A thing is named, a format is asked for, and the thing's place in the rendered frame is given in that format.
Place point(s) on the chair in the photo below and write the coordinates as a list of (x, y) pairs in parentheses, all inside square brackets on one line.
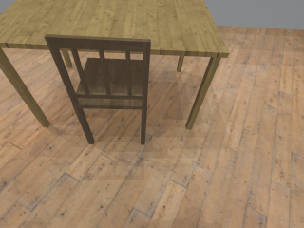
[(105, 83)]

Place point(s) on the table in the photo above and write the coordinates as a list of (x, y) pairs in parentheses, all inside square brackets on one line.
[(175, 28)]

